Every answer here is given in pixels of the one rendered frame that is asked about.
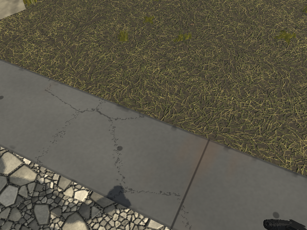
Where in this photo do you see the robot right hand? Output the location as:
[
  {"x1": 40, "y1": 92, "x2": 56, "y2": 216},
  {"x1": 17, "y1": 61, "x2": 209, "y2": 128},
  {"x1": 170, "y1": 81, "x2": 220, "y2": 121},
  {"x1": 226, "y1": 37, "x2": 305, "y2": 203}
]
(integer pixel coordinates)
[{"x1": 263, "y1": 219, "x2": 307, "y2": 230}]

